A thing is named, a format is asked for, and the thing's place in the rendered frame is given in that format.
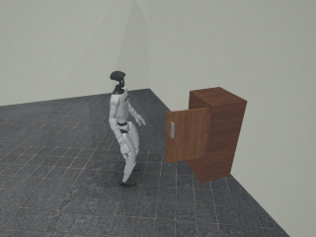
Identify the robot right upper arm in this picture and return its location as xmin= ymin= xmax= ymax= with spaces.
xmin=109 ymin=95 xmax=120 ymax=124

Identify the handle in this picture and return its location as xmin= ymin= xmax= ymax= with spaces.
xmin=170 ymin=121 xmax=175 ymax=138

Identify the robot left forearm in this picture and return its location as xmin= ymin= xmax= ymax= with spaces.
xmin=128 ymin=103 xmax=138 ymax=117

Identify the robot torso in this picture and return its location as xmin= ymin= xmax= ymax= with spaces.
xmin=111 ymin=89 xmax=130 ymax=133

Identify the robot left hand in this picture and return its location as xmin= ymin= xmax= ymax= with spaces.
xmin=134 ymin=115 xmax=145 ymax=126

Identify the cupboard door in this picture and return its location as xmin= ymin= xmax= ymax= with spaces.
xmin=165 ymin=108 xmax=209 ymax=164

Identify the robot right hand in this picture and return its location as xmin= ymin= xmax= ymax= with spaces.
xmin=120 ymin=144 xmax=134 ymax=161

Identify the robot left foot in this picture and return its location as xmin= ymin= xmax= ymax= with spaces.
xmin=123 ymin=166 xmax=140 ymax=172

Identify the robot right forearm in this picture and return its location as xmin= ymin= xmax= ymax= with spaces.
xmin=110 ymin=119 xmax=125 ymax=146

